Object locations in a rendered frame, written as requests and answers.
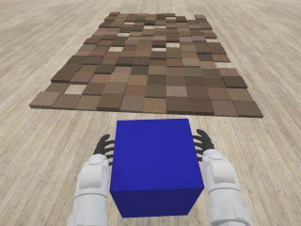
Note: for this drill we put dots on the left robot hand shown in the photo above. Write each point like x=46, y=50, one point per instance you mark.
x=100, y=147

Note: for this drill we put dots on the right robot hand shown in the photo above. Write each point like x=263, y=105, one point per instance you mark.
x=205, y=145

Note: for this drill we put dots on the robot left forearm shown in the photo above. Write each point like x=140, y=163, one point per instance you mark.
x=90, y=196

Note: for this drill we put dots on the robot right forearm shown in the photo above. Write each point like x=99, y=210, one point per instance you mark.
x=227, y=206

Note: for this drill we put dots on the carton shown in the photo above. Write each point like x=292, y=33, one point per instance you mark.
x=155, y=169

